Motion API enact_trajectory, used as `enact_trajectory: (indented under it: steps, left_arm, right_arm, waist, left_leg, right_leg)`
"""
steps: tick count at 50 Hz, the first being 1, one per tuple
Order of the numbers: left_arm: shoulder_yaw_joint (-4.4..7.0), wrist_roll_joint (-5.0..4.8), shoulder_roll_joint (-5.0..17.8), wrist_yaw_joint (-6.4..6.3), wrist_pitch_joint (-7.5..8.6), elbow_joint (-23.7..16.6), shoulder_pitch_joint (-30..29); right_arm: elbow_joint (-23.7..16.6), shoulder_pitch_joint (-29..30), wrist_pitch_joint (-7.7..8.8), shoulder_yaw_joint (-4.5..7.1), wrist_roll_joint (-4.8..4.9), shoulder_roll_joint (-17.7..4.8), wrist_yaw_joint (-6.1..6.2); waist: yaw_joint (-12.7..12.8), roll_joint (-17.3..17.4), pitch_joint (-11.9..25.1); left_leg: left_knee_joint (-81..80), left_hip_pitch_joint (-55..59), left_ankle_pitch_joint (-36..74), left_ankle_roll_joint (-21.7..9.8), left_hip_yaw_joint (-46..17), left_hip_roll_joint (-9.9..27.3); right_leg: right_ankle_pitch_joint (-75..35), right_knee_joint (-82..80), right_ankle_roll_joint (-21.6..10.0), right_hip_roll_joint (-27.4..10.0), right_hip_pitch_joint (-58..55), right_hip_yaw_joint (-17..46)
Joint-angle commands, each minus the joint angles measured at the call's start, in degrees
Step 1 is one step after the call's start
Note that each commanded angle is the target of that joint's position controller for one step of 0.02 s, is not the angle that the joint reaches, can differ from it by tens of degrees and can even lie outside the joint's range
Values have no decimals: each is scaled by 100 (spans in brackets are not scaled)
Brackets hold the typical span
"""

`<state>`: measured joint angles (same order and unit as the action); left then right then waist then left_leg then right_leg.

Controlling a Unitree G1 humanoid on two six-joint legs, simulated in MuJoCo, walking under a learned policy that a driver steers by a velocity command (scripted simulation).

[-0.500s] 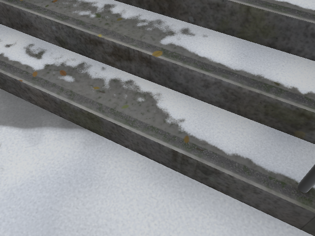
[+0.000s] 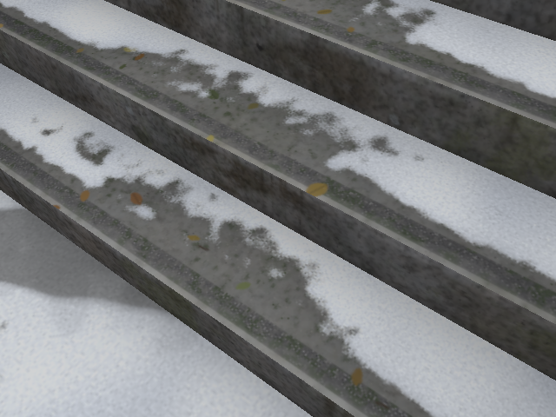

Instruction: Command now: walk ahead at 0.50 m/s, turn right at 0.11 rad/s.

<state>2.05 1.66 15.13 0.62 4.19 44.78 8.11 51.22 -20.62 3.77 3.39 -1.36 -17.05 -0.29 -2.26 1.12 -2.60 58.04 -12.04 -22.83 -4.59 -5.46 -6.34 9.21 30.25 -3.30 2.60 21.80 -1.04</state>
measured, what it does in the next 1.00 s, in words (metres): climbs, turning right: left foot, then right foot 0.17 m higher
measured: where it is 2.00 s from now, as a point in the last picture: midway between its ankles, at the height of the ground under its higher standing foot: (482, 176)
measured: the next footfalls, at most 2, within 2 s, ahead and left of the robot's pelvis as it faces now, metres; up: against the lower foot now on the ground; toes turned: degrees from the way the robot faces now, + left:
left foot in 0.36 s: +0.32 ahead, +0.08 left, +0.00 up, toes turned -12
right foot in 0.96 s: +0.45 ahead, -0.29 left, +0.17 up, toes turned -34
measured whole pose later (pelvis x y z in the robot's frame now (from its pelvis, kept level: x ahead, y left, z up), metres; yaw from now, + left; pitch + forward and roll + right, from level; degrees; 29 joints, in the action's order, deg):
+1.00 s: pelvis +0.37 -0.15 +0.04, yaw -33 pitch +4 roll -1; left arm -1.4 0.9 7.9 -0.3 -1.4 30.4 -2.6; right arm 54.3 -24.8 4.7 1.5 0.3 -11.8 -1.1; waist -3.0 -0.7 -1.3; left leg 41.5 -5.8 -8.4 0.4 7.7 11.5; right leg 27.9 77.3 -6.5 2.8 52.8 -6.3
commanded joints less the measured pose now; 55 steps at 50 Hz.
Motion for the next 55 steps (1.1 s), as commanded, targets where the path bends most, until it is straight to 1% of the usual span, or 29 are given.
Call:
enact_trajectory:
  steps: [1, 5, 13, 15, 17, 18, 19, 20, 22, 23, 25, 28, 30, 33, 35, 38, 40, 41, 42, 44, 45, 46, 47, 48, 49, 50, 51, 53, 55]
  left_arm:
    - [195, -92, 607, 39, -5, 98, 734]
    - [202, -139, 646, 2, 109, 422, 1066]
    - [341, -99, 835, -74, -21, 486, 1405]
    - [370, -90, 853, -101, -48, 373, 1290]
    - [360, -137, 780, -114, -53, 288, 1071]
    - [308, -215, 578, -82, -11, 197, 1058]
    - [148, -268, 39, -94, 29, -9, 1111]
    - [177, -280, 153, -130, -74, -114, 1615]
    - [235, 39, 444, -83, -252, 91, 1345]
    - [223, 68, 325, -26, -274, 11, 1169]
    - [212, 118, 229, 58, -334, -68, 1019]
    - [231, 100, 109, 4, -440, -291, 717]
    - [199, 55, -75, -143, -551, -613, 112]
    - [35, 34, -366, -291, -575, -1237, -896]
    - [-51, 74, -519, -271, -582, -1495, -1291]
    - [-137, 39, -647, -329, -610, -1876, -1868]
    - [-292, 42, -809, -263, -600, -2244, -2178]
    - [-321, 49, -878, -217, -629, -2420, -2366]
    - [-341, 106, -919, -162, -661, -2594, -2274]
    - [-467, -14, -923, -68, -665, -2588, -2320]
    - [-420, -115, -832, -61, -653, -2283, -1591]
    - [-273, -174, -537, -101, -682, -1991, -663]
    - [-107, -169, -254, -114, -638, -1649, 540]
    - [45, -100, 138, -74, -538, -1556, 928]
    - [273, -63, 794, -135, -484, -1244, 852]
    - [535, -34, 1423, -240, -571, -999, 1111]
    - [449, 66, 1043, -260, -523, -911, 698]
    - [236, 165, 249, -135, -230, -285, 461]
    - [159, 26, -68, -12, 0, 277, 500]
  right_arm:
    - [-537, 302, 110, 14, -133, -402, -65]
    - [-614, 348, 16, -114, -228, -210, -119]
    - [-1168, 1845, 12, -298, -20, -81, 6]
    - [-1180, 1737, 46, -283, 27, -163, 97]
    - [-987, 1053, 126, -240, -10, -220, 178]
    - [-910, 612, 193, -148, -109, -522, 234]
    - [-923, 73, 198, -77, -237, -902, 289]
    - [-857, 212, 42, 48, -186, -1257, 263]
    - [-1066, 687, 19, -133, -98, -238, 146]
    - [-1092, 921, 40, -171, -85, -148, 114]
    - [-1000, 869, 155, -141, -91, -229, 138]
    - [-812, 423, 286, -44, -94, -346, 118]
    - [-577, -54, 294, -12, -111, -349, 130]
    - [-135, -671, 301, -77, -142, -128, 154]
    - [113, -894, 360, -78, -135, -192, 147]
    - [370, -992, 459, -132, -97, -161, 61]
    - [524, -885, 387, -185, -82, -78, 63]
    - [513, -908, 325, -159, -151, -135, 105]
    - [524, -748, 282, -119, -108, -274, 244]
    - [315, -423, 218, -114, 93, -430, 337]
    - [112, -135, 200, -94, 189, -605, 283]
    - [31, -229, 249, 30, 254, -1137, 250]
    - [-13, -162, 212, 167, 307, -1448, 155]
    - [-114, -267, 219, 212, 343, -1410, 18]
    - [-641, 13, 296, 95, 228, -777, -209]
    - [-707, -326, 276, 56, -10, -362, -360]
    - [-723, -507, 242, 41, -70, 109, -393]
    - [-918, 20, 161, -87, -148, 585, -193]
    - [-980, 48, -37, -158, -140, 804, -31]
  waist:
    - [266, -245, 106]
    - [75, -557, 365]
    - [451, -707, 385]
    - [376, -737, 569]
    - [-52, -612, 800]
    - [-242, -135, 1092]
    - [-357, 835, 1503]
    - [19, 1732, 1528]
    - [93, 293, 703]
    - [211, 281, 397]
    - [302, 342, 239]
    - [243, 348, 593]
    - [50, 601, 518]
    - [-3, 225, 51]
    - [6, 30, -93]
    - [-5, 246, -264]
    - [220, 34, -463]
    - [135, 238, -396]
    - [362, 361, -274]
    - [284, 203, -25]
    - [505, 265, 491]
    - [832, 1014, 1286]
    - [1228, 1413, 2089]
    - [1387, 1429, 2562]
    - [1103, -417, 2373]
    - [936, -1340, 2955]
    - [601, -762, 2303]
    - [123, -40, 697]
    - [-93, -518, 530]
  left_leg:
    - [786, -2171, 498, 79, 54, 712]
    - [145, -1719, 628, 452, 338, 812]
    - [-2195, -1102, 1647, 693, 636, 526]
    - [-2514, -786, 1519, 630, 570, 448]
    - [-3361, 238, 1717, 524, 559, 422]
    - [-3661, 1133, 1696, 355, 46, 1015]
    - [-3870, 2037, 2102, 52, -1338, 2524]
    - [-4203, 2036, 1667, -582, -2697, 3185]
    - [-4288, 966, -58, -732, -2019, 2629]
    - [-4504, 475, 164, -629, -1481, 2389]
    - [-4657, 69, 1188, -585, -729, 2129]
    - [-4404, 340, 2720, -881, -253, 2321]
    - [-4503, 840, 1751, -988, -399, 2587]
    - [-4783, 1292, -99, -673, -396, 2728]
    - [-4900, 1357, -488, -514, -185, 2803]
    - [-5119, 1377, -618, -389, 130, 2906]
    - [-5278, 688, -344, -134, 771, 2435]
    - [-5498, 640, 28, -233, 918, 2343]
    - [-5639, 692, 714, -222, 1030, 2415]
    - [-6214, 285, 3029, -315, 1860, 2118]
    - [-5659, -22, 6512, -516, 2244, 2047]
    - [-4394, 519, 10030, -658, 2165, 2228]
    - [-2815, 1227, 11281, -502, 2008, 2382]
    - [-1222, 1182, 10083, -246, 1834, 2260]
    - [1090, -1494, 3888, 254, 1380, 1302]
    - [3137, -2387, 1231, 357, 246, 548]
    - [4602, -2849, 1515, 342, -335, 582]
    - [4935, -3332, 2201, 235, -51, 728]
    - [5732, -3788, 1991, 60, -275, 443]
  right_leg:
    - [377, -1801, -1079, -1641, -1752, 2725]
    - [-2343, -1681, -1052, -1171, -1431, 1747]
    - [-2627, -1384, -679, -801, -1116, 1559]
    - [-3009, -932, -557, -864, -1279, 1794]
    - [-2882, -97, -374, -657, -1082, 1864]
    - [-2124, 857, -206, -322, -589, 1675]
    - [358, 2278, -54, 95, 305, 1020]
    - [2424, 3228, -35, 485, 1374, 342]
    - [1786, 4686, -23, -196, 1776, 410]
    - [1481, 4830, 43, -311, 1785, 358]
    - [969, 5144, 152, -386, 1745, 279]
    - [962, 6538, 231, -239, 2201, 118]
    - [1607, 8166, 136, -202, 3497, 85]
    - [1922, 9050, -55, -325, 5335, 607]
    - [1968, 9320, -72, -299, 5911, 609]
    - [2289, 10053, -141, -282, 6686, 510]
    - [2055, 8745, -164, -486, 6224, 274]
    - [2017, 8567, -140, -540, 6029, -19]
    - [2026, 8155, -205, -790, 5666, 218]
    - [2047, 5657, -391, -756, 3472, -539]
    - [1976, 4981, -479, -291, 1753, -1114]
    - [2034, 4889, -499, 205, 740, -1315]
    - [1855, 4191, -662, 471, 33, -1089]
    - [1658, 2734, -800, 625, -669, -144]
    - [1994, 884, -1160, -589, -1870, 2995]
    - [1289, -742, -1070, -1602, -2190, 5522]
    - [1506, -838, -893, -1806, -1451, 5278]
    - [961, -187, -616, -1469, 184, 3346]
    - [266, -158, -512, -1239, 235, 2362]
Velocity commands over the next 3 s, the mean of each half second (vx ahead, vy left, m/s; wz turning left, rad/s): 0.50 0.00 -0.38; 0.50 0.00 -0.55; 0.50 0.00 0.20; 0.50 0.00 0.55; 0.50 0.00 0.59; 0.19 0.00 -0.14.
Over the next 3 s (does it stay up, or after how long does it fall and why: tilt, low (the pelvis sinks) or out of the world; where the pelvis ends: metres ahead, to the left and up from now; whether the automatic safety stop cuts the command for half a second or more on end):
stays up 1.32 -0.43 0.56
